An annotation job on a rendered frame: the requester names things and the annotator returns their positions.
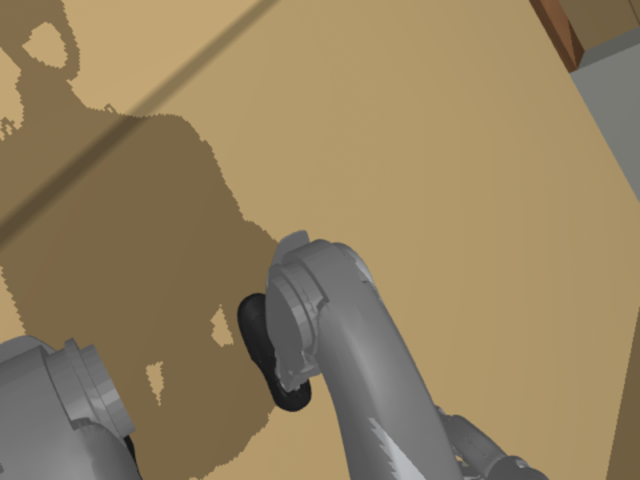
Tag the right robot foot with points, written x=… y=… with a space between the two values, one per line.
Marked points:
x=252 y=324

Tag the right robot arm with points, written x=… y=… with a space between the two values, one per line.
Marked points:
x=514 y=468

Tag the left robot foot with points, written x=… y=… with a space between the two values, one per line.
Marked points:
x=131 y=449

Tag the right robot hand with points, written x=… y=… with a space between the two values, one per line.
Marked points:
x=476 y=449

